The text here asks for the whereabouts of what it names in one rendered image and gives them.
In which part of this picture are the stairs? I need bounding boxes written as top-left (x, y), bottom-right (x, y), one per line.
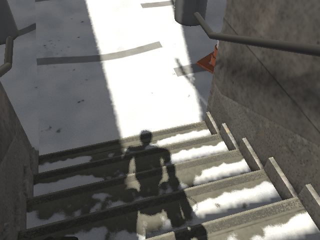
top-left (17, 121), bottom-right (320, 240)

